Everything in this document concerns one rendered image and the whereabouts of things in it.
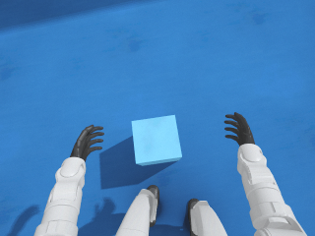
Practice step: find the robot right shin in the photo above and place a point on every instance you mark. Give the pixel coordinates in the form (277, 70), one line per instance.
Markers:
(201, 203)

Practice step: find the right robot hand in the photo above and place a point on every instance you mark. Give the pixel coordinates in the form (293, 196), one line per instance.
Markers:
(243, 132)

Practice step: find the robot left shin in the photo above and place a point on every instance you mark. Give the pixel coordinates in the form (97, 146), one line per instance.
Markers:
(146, 192)

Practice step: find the carton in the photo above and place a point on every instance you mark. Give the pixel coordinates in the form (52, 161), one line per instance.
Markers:
(156, 140)

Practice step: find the robot right forearm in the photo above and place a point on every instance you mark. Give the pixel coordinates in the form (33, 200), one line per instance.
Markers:
(267, 206)

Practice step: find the robot left forearm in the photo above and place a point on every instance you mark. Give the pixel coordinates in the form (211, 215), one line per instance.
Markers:
(61, 213)

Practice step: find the left robot hand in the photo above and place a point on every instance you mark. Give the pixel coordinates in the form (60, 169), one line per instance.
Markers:
(82, 147)

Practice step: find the robot shin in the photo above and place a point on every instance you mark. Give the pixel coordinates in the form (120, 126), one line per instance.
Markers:
(201, 203)
(146, 192)

